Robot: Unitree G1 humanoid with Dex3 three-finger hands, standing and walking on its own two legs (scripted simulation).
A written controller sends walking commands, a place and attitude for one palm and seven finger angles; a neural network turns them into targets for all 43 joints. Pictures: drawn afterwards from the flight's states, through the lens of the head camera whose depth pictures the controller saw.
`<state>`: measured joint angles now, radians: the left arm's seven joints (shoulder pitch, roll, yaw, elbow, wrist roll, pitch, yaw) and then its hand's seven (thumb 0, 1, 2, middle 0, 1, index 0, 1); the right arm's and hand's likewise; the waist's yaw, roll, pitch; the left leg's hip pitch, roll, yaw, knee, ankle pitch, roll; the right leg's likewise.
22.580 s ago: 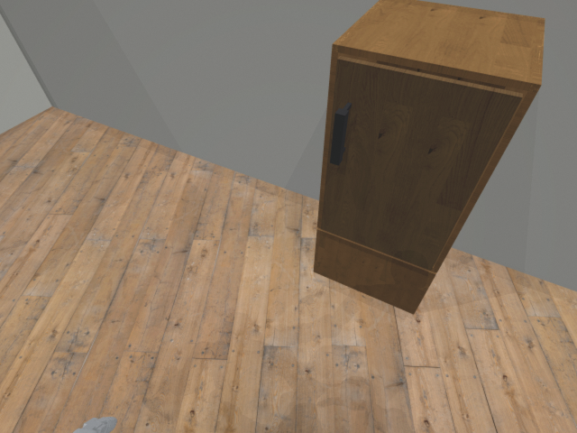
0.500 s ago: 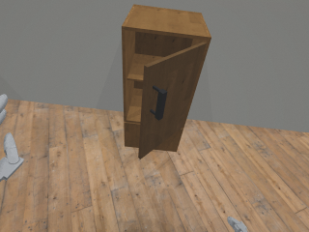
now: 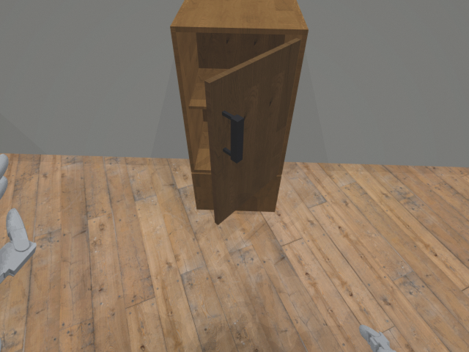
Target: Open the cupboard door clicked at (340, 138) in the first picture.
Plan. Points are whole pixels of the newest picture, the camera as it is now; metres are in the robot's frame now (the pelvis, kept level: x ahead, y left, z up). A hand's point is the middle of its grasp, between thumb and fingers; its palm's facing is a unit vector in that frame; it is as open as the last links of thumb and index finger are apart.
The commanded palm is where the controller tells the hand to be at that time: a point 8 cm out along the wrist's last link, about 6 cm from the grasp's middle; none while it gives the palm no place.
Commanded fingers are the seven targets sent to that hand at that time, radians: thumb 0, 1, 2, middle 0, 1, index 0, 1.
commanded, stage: let the arm hang, fingers relaxed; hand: left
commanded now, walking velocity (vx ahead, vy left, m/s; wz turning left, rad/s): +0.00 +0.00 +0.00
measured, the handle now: (231, 136) +0.67 +0.05 -0.02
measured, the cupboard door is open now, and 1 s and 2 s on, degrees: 48 48 48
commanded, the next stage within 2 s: look to check the result in 1.20 s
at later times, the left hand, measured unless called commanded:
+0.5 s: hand out of the picture +0.00 +0.18 -0.16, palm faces +0.10 -0.97 -0.22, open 6.9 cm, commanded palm none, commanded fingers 0.00 0.90 0.90 -0.20 -0.30 -0.20 -0.30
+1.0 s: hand out of the picture +0.00 +0.18 -0.16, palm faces +0.08 -0.98 -0.20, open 7.4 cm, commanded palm none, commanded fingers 0.00 0.90 0.90 -0.20 -0.30 -0.20 -0.30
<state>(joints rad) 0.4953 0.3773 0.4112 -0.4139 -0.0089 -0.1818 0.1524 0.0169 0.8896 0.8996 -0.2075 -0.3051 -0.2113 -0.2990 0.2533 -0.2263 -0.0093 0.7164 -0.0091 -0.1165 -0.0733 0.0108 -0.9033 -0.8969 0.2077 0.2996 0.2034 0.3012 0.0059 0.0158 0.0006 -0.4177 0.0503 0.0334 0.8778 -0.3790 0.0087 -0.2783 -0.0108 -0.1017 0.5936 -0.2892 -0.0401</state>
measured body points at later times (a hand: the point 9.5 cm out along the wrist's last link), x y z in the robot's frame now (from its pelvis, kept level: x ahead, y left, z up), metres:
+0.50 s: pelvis +0.00 -0.01 +0.01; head +0.02 -0.01 +0.46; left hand +0.00 +0.23 -0.14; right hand +0.04 -0.24 -0.15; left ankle +0.04 +0.13 -0.73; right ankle +0.01 -0.12 -0.73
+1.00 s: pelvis +0.00 +0.01 +0.01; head +0.01 +0.00 +0.46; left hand +0.00 +0.23 -0.14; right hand +0.00 -0.20 -0.16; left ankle +0.04 +0.13 -0.73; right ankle +0.01 -0.12 -0.73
